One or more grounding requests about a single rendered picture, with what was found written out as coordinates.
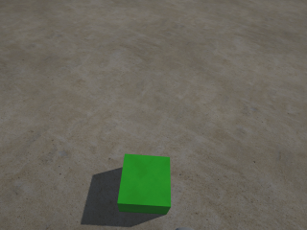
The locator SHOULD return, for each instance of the carton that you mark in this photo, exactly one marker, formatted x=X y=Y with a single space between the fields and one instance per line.
x=145 y=185

